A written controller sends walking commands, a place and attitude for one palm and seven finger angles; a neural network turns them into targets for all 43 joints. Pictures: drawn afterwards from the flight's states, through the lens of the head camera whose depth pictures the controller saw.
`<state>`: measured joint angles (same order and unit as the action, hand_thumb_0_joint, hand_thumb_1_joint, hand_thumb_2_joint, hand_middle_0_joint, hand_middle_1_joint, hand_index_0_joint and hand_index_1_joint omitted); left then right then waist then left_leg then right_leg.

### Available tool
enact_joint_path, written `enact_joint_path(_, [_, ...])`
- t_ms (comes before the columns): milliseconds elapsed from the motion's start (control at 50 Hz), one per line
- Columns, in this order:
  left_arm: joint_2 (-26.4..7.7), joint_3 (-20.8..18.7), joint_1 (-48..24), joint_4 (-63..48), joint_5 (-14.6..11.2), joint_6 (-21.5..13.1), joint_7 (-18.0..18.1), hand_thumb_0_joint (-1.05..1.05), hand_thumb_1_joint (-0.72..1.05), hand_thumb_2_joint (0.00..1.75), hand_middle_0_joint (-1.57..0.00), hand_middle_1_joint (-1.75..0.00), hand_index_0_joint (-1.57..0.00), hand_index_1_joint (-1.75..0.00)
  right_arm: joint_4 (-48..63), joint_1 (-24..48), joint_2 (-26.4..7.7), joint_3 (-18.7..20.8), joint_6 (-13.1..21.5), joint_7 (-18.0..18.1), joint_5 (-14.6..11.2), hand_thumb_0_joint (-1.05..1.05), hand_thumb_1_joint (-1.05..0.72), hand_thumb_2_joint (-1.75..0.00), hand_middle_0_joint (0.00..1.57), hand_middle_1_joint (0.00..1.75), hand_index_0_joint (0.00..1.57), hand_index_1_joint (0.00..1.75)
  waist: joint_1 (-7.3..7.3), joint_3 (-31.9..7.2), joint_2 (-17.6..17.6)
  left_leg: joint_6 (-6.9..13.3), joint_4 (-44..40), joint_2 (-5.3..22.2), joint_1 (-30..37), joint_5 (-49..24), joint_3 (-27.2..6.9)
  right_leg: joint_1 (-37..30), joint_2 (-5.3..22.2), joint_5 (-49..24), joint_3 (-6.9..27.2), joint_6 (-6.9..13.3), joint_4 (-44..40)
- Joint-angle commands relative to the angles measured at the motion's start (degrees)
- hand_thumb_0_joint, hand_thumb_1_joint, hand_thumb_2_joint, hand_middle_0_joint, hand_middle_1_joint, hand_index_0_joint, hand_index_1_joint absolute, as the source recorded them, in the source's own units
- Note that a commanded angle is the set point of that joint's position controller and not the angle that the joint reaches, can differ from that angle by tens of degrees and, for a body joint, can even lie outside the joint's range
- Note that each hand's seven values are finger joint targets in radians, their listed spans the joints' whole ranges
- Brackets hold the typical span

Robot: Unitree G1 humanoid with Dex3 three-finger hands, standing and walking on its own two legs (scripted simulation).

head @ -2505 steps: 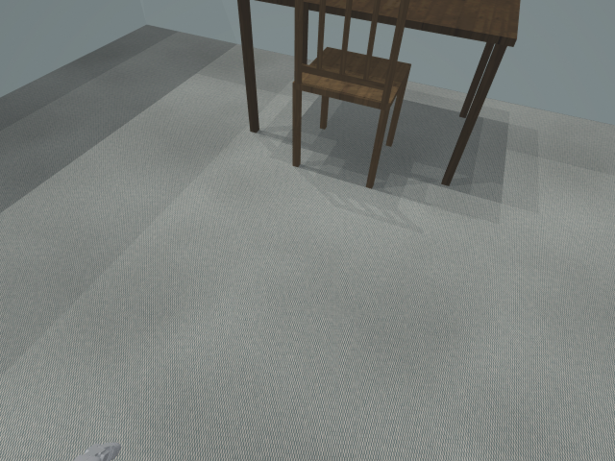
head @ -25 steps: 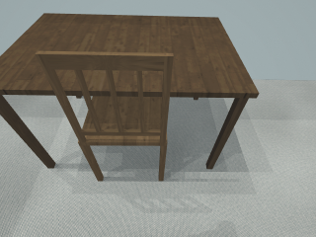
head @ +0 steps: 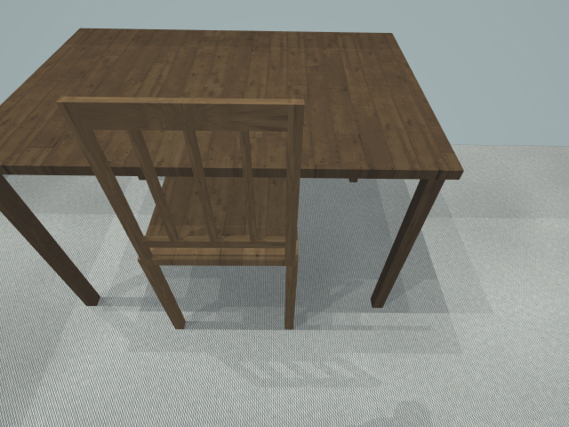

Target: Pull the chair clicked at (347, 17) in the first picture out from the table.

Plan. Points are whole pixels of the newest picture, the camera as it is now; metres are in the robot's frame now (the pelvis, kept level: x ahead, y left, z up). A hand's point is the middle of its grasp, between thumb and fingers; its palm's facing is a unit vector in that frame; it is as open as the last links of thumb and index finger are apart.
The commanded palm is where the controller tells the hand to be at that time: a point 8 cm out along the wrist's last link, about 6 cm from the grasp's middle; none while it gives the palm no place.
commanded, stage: look again from close up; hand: left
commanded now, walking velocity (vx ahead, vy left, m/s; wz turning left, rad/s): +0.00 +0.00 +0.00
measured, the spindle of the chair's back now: (203, 192) +0.58 +0.22 -0.06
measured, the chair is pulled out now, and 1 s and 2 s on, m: -0.10 -0.10 -0.10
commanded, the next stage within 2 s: shuffle to correct the standing spot in 0.22 s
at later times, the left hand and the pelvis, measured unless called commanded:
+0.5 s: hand out of the picture -0.04 +0.14 -0.18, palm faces +0.09 -0.98 -0.17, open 7.4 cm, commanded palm none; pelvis +0.01 -0.02 -0.01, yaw +1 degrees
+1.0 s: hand (187, 423) +0.16 +0.17 -0.17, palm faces +0.06 -0.96 -0.26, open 7.3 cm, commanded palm none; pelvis +0.12 -0.03 -0.02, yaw +2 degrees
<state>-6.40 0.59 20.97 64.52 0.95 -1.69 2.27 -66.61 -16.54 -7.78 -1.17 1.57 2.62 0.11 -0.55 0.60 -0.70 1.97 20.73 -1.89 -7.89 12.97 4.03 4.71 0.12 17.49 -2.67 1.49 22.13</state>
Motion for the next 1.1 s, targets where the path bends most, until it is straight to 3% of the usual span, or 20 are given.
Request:
enact_joint_path(0, [-5.2,-0.7,6.9,-0.1,-0.3,-0.7,0.4,0.00,0.90,0.90,-0.20,-0.30,-0.20,-0.30,1.2,-3.6,-4.7,0.6,0.4,0.0,0.2,0.00,-0.90,-0.90,0.20,0.30,0.20,0.30,0.00,3.9,0.0,0.3,-2.3,7.5,1.7,-13.8,-7.4,5.6,6.3,-16.2,5.9,0.7,-4.0])
enact_joint_path(300, [-5.6,-0.8,7.0,-0.2,-0.3,-0.8,0.5,0.00,0.90,0.90,-0.20,-0.30,-0.20,-0.30,1.2,-3.1,-5.0,0.6,0.1,0.1,0.2,0.00,-0.90,-0.90,0.20,0.30,0.20,0.30,0.05,4.0,0.2,-0.2,-1.9,7.5,1.9,-13.5,-6.9,5.3,6.3,-18.7,6.3,0.8,-4.2])
enact_joint_path(380, [-6.1,-1.6,7.5,-0.1,0.0,-0.4,0.1,0.00,0.90,0.90,-0.20,-0.30,-0.20,-0.30,0.8,-3.8,-5.3,0.9,-0.4,-0.3,0.5,0.00,-0.90,-0.90,0.20,0.30,0.20,0.30,-0.33,5.5,-0.9,0.5,0.6,6.1,-1.6,-1.3,-6.1,5.4,6.2,-3.3,5.4,1.7,-3.5])
enact_joint_path(440, [-7.2,-2.6,9.2,0.0,0.1,0.0,-0.3,0.00,0.90,0.90,-0.20,-0.30,-0.20,-0.30,2.3,-2.2,-4.2,1.2,-0.7,-0.8,0.8,0.00,-0.90,-0.90,0.20,0.30,0.20,0.30,-1.44,9.2,-4.8,0.1,6.5,3.5,-10.0,5.5,-3.6,4.5,9.2,7.2,10.4,4.1,-7.5])
enact_joint_path(520, [-7.6,-3.6,11.9,-0.4,0.3,-0.5,-0.2,0.00,0.90,0.90,-0.20,-0.30,-0.20,-0.30,5.1,0.5,-3.6,1.8,-0.4,-0.9,1.3,0.00,-0.90,-0.90,0.20,0.30,0.20,0.30,-2.30,10.9,-5.8,-0.4,19.2,4.2,-19.2,12.5,-0.8,0.4,16.7,-5.5,17.6,10.5,-8.7])
enact_joint_path(560, [-8.3,-4.0,11.6,-0.6,0.6,-0.9,-0.2,0.00,0.90,0.90,-0.20,-0.30,-0.20,-0.30,5.6,-0.3,-2.9,1.9,0.3,-0.9,1.1,0.00,-0.90,-0.90,0.20,0.30,0.20,0.30,-1.34,8.8,-3.6,-0.2,16.4,4.4,-18.0,13.8,-0.3,-1.8,17.1,-18.6,15.3,11.7,-3.9])
enact_joint_path(600, [-8.0,-3.8,8.4,-1.2,0.3,-0.8,-0.5,0.00,0.90,0.90,-0.20,-0.30,-0.20,-0.30,3.4,-8.2,-2.7,2.1,1.0,-0.6,1.0,0.00,-0.90,-0.90,0.20,0.30,0.20,0.30,3.25,5.7,-1.2,0.9,4.9,2.9,-2.1,5.6,1.1,6.3,12.3,-25.8,8.0,8.5,6.6])
enact_joint_path(620, [-6.4,-3.5,6.7,-2.1,0.0,-1.0,-1.1,0.00,0.90,0.90,-0.20,-0.30,-0.20,-0.30,1.1,-14.7,-5.2,2.6,1.7,-0.2,1.4,0.00,-0.90,-0.90,0.20,0.30,0.20,0.30,5.32,2.8,5.1,4.1,2.4,7.6,8.0,-7.0,-6.5,13.3,5.0,-22.3,1.6,4.7,19.2])
enact_joint_path(640, [-3.9,-2.8,4.9,-3.4,0.0,-1.5,-1.2,0.00,0.90,0.90,-0.20,-0.30,-0.20,-0.30,-0.8,-19.6,-8.6,3.1,1.9,-0.1,1.5,0.00,-0.90,-0.90,0.20,0.30,0.20,0.30,6.14,2.3,16.3,10.4,-1.5,19.2,13.6,-21.5,-19.8,24.2,-0.2,6.5,-4.2,2.0,33.2])
enact_joint_path(680, [-5.0,-3.1,-1.2,-5.8,0.3,-1.0,-0.8,0.00,0.90,0.90,-0.20,-0.30,-0.20,-0.30,-0.1,-18.9,-7.5,2.4,1.7,0.3,1.2,0.00,-0.90,-0.90,0.20,0.30,0.20,0.30,5.28,9.3,5.3,15.7,-4.5,25.2,5.4,-23.7,-25.1,32.6,2.4,15.1,1.9,2.3,47.3])
enact_joint_path(700, [-4.3,-3.2,-1.4,-5.9,0.4,-0.8,-1.0,0.00,0.90,0.90,-0.20,-0.30,-0.20,-0.30,1.2,-15.6,-6.8,2.1,2.0,0.3,1.3,0.00,-0.90,-0.90,0.20,0.30,0.20,0.30,3.70,10.4,1.7,14.9,-5.2,24.0,2.7,-22.1,-22.9,33.2,4.2,12.5,3.4,1.9,47.9])
enact_joint_path(800, [-3.1,-3.5,-1.1,-7.3,0.3,0.5,-2.5,0.00,0.90,0.90,-0.20,-0.30,-0.20,-0.30,3.1,-9.5,-7.7,2.5,3.0,0.1,1.1,0.00,-0.90,-0.90,0.20,0.30,0.20,0.30,0.57,6.0,7.3,10.8,-6.6,16.9,0.7,-22.2,-10.0,27.6,5.2,4.0,0.4,-0.2,36.2])
enact_joint_path(880, [-3.3,-3.9,-5.4,-9.2,0.2,0.4,-2.8,0.00,0.90,0.90,-0.20,-0.30,-0.20,-0.30,2.9,-9.0,-8.5,3.2,2.1,-0.3,1.6,0.00,-0.90,-0.90,0.20,0.30,0.20,0.30,1.13,7.9,7.6,8.8,-6.2,15.7,-5.0,-12.3,-7.6,19.6,3.7,0.8,-3.1,-0.3,23.2])
enact_joint_path(940, [-5.1,-4.7,0.6,-7.5,0.5,-0.4,-2.8,0.00,0.90,0.90,-0.20,-0.30,-0.20,-0.30,2.8,-8.2,-8.3,3.4,1.4,-0.6,1.5,0.00,-0.90,-0.90,0.20,0.30,0.20,0.30,-1.79,4.7,3.6,5.7,3.6,12.6,-7.4,-8.5,-4.3,6.1,1.1,-5.7,-4.9,-0.2,11.9])
enact_joint_path(960, [-8.1,-5.2,6.6,-5.6,0.5,-1.3,-2.4,0.00,0.90,0.90,-0.20,-0.30,-0.20,-0.30,2.8,-8.7,-7.3,3.2,1.5,-0.9,1.2,0.00,-0.90,-0.90,0.20,0.30,0.20,0.30,-4.52,1.0,-2.4,3.3,14.6,8.7,-10.4,-6.0,-2.0,-3.2,3.5,-7.8,-0.1,1.0,7.7])
enact_joint_path(980, [-14.8,-6.5,10.8,-4.7,0.5,-2.0,-1.6,0.00,0.90,0.90,-0.20,-0.30,-0.20,-0.30,4.0,-11.8,-3.7,2.8,1.3,-1.6,0.7,0.00,-0.90,-0.90,0.20,0.30,0.20,0.30,-4.97,-3.8,-18.4,-0.3,31.9,1.1,-21.8,13.7,3.1,-12.1,18.9,-8.8,21.9,6.7,-1.0])
enact_joint_path(1000, [-16.7,-6.5,11.7,-5.3,-0.6,-1.3,-1.4,0.00,0.90,0.90,-0.20,-0.30,-0.20,-0.30,6.0,-9.4,-4.8,3.3,0.7,-1.4,0.8,0.00,-0.90,-0.90,0.20,0.30,0.20,0.30,-5.21,-4.9,-16.4,0.0,43.9,2.0,-22.9,25.2,-0.8,-7.0,25.5,-2.6,31.0,11.8,-8.9])
enact_joint_path(1020, [-15.2,-6.4,6.6,-6.2,-0.5,-1.1,-1.1,0.00,0.90,0.90,-0.20,-0.30,-0.20,-0.30,6.2,-6.8,-4.4,3.6,0.5,-1.4,0.9,0.00,-0.90,-0.90,0.20,0.30,0.20,0.30,-3.84,-1.2,-11.3,0.0,48.8,4.4,-25.1,22.1,-3.0,-0.2,24.6,9.2,31.5,13.2,-10.7])
enact_joint_path(1040, [-13.5,-6.2,2.5,-7.4,-0.4,-1.0,-0.9,0.00,0.90,0.90,-0.20,-0.30,-0.20,-0.30,6.9,-4.3,-4.5,3.5,0.4,-1.8,1.2,0.00,-0.90,-0.90,0.20,0.30,0.20,0.30,-2.94,2.1,-11.9,0.1,50.3,6.4,-26.4,18.0,-4.0,5.5,23.6,12.9,30.1,13.0,-11.6])
enact_joint_path(1080, [-9.9,-5.2,-2.5,-8.4,0.2,-1.2,-0.5,0.00,0.90,0.90,-0.20,-0.30,-0.20,-0.30,6.5,-3.9,-3.4,3.7,-0.4,-2.3,1.5,0.00,-0.90,-0.90,0.20,0.30,0.20,0.30,-0.07,3.5,-5.5,-0.9,43.9,8.0,-20.5,12.7,-3.8,13.9,19.9,5.3,18.5,10.7,-11.2])
